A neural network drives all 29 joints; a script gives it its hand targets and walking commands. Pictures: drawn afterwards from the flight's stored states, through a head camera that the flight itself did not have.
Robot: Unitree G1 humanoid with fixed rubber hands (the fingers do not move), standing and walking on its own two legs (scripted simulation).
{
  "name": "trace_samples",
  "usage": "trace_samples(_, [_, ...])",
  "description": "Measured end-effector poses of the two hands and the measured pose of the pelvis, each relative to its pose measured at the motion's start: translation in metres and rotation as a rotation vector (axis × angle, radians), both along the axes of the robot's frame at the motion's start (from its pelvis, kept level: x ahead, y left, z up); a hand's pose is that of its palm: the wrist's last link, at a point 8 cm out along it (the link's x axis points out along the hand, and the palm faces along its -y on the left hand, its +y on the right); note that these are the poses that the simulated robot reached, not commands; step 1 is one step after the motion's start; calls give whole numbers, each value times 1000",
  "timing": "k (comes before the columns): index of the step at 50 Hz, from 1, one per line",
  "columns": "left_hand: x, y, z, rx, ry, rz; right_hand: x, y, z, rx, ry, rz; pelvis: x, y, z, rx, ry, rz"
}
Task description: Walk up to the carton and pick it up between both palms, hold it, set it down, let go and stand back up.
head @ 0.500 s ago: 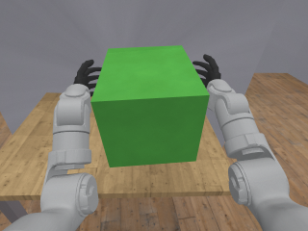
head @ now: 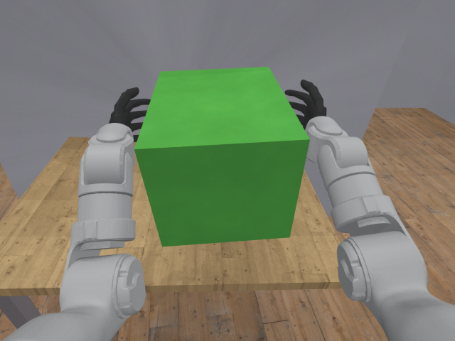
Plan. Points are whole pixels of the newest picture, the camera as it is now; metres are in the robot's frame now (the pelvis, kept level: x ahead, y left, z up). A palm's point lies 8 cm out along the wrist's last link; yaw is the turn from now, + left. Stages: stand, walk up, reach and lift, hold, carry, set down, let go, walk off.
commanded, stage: hold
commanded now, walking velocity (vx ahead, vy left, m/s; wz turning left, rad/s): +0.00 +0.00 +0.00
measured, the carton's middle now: (220, 148) +0.41 +0.00 +0.19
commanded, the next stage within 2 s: set down in 0.72 s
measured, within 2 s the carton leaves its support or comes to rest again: neither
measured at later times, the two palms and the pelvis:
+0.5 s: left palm (122, 132) +0.36 +0.17 +0.25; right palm (313, 124) +0.37 -0.15 +0.27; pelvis +0.00 +0.00 +0.00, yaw +0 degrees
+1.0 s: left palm (117, 114) +0.37 +0.18 +0.27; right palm (312, 114) +0.37 -0.15 +0.29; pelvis +0.00 +0.00 +0.00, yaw +1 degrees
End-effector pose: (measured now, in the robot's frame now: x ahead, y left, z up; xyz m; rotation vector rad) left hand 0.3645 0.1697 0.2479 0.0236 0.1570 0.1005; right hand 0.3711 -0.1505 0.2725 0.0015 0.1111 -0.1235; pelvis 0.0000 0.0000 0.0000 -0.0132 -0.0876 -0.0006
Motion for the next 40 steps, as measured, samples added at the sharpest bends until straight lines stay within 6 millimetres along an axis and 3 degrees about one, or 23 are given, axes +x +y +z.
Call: trace_samples(40, [0,0,2,1,-6,0,-1,0,2,2,-4,0,-1,0,0,0,-3,1])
